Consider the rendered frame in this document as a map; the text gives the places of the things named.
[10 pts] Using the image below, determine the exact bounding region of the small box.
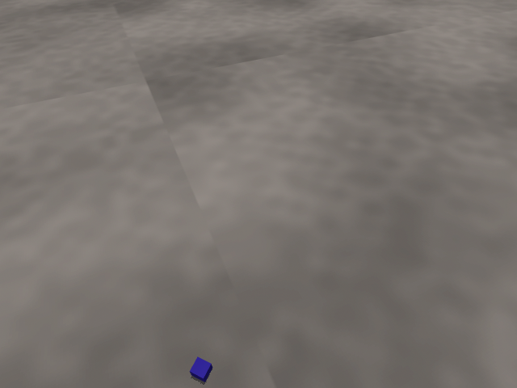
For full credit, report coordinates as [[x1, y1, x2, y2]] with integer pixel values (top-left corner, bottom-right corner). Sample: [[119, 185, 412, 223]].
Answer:
[[190, 357, 212, 382]]

